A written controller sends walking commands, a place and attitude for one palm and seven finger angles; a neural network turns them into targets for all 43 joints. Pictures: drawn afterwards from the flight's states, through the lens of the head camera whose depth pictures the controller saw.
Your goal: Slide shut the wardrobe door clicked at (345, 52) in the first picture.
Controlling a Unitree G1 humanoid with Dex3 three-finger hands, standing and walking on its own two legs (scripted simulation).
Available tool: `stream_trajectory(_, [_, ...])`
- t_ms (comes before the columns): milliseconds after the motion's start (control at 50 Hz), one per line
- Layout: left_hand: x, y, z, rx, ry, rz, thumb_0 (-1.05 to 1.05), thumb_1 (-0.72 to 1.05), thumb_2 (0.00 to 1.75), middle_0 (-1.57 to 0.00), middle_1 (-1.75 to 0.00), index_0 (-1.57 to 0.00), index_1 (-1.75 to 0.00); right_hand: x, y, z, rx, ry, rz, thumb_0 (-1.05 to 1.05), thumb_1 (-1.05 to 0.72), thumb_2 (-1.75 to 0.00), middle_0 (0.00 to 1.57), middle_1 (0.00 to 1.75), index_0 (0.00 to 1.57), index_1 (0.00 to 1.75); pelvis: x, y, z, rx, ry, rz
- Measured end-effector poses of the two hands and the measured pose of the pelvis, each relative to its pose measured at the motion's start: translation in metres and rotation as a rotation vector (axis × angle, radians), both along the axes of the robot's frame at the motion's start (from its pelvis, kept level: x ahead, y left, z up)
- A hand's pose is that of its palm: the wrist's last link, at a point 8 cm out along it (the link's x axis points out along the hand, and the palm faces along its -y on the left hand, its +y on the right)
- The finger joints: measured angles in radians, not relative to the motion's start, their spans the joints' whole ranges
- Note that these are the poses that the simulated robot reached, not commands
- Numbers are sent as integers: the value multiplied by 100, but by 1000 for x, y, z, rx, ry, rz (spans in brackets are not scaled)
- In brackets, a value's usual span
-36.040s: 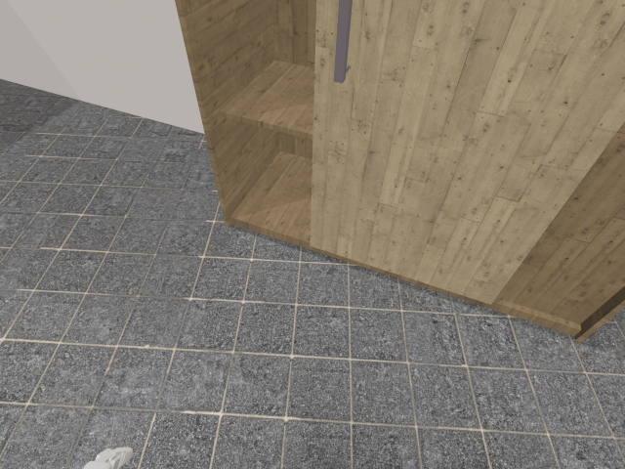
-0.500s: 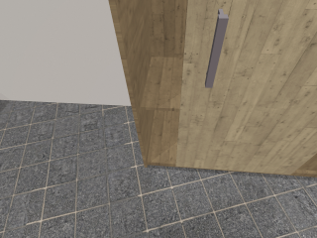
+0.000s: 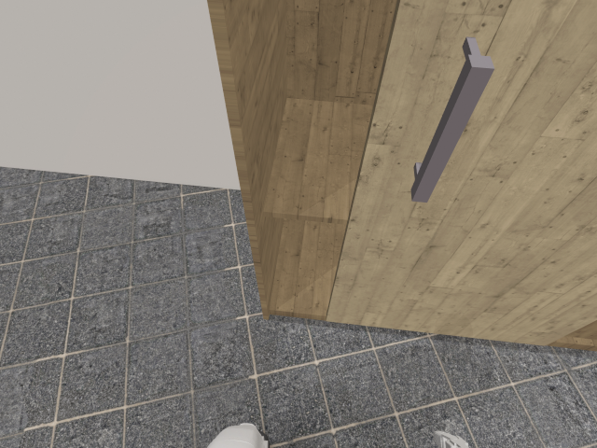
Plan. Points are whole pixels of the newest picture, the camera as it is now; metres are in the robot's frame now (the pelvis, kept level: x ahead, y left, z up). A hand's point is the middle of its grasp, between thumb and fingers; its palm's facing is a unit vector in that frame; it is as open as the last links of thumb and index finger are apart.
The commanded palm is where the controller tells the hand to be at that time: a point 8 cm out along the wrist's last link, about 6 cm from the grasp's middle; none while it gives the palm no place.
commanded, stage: come to a stop and stand still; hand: right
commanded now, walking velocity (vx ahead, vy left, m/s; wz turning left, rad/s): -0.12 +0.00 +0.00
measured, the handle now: (441, 130) +0.50 -0.13 +0.15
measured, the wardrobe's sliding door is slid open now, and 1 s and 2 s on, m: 0.19 0.19 0.19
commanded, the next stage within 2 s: look again from close up in 1.18 s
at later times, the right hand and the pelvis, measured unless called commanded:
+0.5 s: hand out of the picture +0.03 -0.21 -0.17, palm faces +0.03 +0.97 -0.24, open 7.4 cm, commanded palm none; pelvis -0.01 -0.01 +0.00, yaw +2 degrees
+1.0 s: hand out of the picture +0.06 -0.22 -0.15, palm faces -0.03 +0.95 -0.30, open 7.4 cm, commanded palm none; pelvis -0.01 +0.00 +0.01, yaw +1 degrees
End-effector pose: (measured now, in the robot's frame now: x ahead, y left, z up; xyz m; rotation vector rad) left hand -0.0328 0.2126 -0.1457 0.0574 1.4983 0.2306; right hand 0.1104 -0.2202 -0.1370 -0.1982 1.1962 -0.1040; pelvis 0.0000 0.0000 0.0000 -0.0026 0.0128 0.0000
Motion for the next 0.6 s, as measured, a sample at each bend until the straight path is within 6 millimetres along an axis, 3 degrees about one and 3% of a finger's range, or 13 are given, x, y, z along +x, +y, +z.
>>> stream_trajectory(180, [22,14,-3,36,-64,-46,0,90,90,-20,-30,-20,-29,-16,1,-6,8,27,-13,0,-90,-90,20,30,20,29,-3,2,-5,-12,-22,36])
stream_trajectory(300, [62,27,2,61,-213,-59,1,90,90,-20,-30,-20,-29,-50,-8,-4,-27,31,-27,0,-90,-90,20,30,20,29,-4,2,-7,4,-17,15])
stream_trajectory(420, [92,22,14,77,-345,-118,0,90,90,-20,-30,-20,-29,-76,-25,-2,-23,58,-59,0,-90,-90,20,30,20,29,-6,-8,-5,12,-38,25])
stream_trajectory(600, [100,23,22,80,-362,-159,0,90,90,-20,-30,-21,-30,-92,-42,10,-52,75,-67,0,-90,-90,20,30,20,29,-6,-11,4,5,-53,29])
